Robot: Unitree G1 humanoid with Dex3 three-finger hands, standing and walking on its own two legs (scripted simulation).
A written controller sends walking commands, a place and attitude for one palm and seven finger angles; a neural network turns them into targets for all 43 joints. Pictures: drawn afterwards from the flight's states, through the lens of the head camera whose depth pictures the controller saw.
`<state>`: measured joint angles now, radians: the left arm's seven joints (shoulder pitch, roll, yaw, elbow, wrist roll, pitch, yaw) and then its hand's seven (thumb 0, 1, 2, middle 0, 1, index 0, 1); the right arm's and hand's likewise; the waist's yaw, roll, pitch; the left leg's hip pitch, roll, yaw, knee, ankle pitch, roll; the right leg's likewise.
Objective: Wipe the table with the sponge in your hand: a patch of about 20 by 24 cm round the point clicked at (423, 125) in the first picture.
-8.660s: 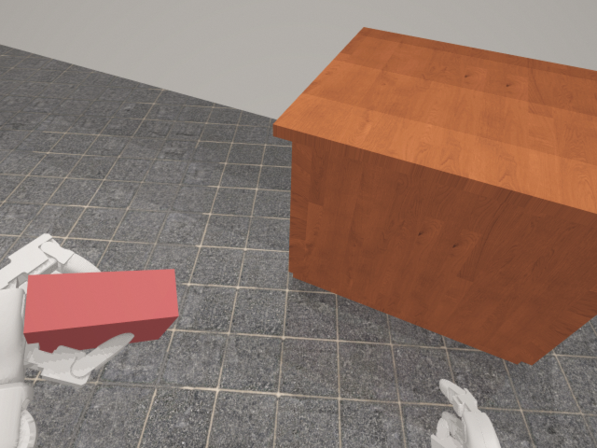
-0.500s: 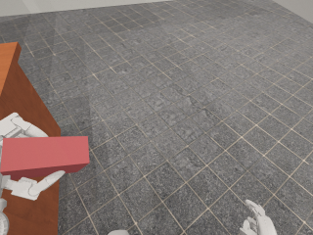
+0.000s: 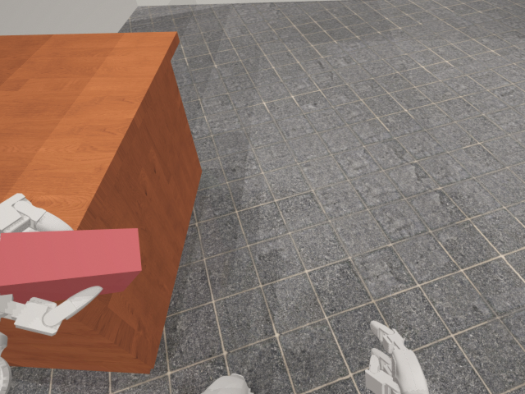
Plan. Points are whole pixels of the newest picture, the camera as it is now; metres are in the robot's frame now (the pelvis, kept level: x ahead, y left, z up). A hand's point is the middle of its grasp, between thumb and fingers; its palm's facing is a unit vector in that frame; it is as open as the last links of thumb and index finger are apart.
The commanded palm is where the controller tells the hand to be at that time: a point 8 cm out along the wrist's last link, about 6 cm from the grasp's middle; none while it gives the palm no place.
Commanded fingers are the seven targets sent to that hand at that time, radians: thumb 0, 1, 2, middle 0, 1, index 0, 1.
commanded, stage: turn to face it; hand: left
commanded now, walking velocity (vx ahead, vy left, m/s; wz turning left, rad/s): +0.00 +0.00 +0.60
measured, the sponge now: (93, 265) +0.22 +0.22 +0.15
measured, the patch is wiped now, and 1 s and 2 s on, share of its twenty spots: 0.00 0.00 0.00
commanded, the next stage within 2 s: take the last steps up to it in 1.72 s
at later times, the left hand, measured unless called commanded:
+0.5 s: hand out of the picture +0.04 +0.30 +0.18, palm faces +0.60 -0.67 -0.44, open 9.5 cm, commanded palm -0.03 +0.32 +0.19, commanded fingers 0.00 0.10 1.30 -1.20 -1.60 -1.20 -1.60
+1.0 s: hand out of the picture -0.11 +0.22 +0.18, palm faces +0.75 -0.47 -0.47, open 9.5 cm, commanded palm -0.19 +0.23 +0.19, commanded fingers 0.00 0.10 1.30 -1.20 -1.60 -1.20 -1.60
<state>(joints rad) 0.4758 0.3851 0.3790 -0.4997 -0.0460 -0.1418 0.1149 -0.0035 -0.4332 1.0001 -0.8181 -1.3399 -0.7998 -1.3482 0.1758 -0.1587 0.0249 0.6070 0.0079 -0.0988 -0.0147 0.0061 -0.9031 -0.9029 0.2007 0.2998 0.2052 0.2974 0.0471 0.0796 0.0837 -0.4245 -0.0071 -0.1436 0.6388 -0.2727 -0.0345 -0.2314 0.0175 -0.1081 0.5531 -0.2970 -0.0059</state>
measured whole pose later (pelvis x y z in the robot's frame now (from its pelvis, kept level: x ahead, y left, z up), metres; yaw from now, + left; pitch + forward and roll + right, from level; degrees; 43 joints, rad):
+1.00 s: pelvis -0.16 -0.09 +0.02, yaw +36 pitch -2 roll +4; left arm 0.50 0.37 0.32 -0.49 -0.04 -0.16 0.13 0.00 -0.43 1.00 -0.82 -1.34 -0.80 -1.35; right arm 0.20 -0.25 -0.04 0.62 -0.01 -0.07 -0.07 0.01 -0.91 -0.90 0.20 0.30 0.20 0.30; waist -0.01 -0.01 0.08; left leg -0.44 0.02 0.03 1.06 -0.40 -0.06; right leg -0.24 -0.09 -0.21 0.47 -0.21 -0.07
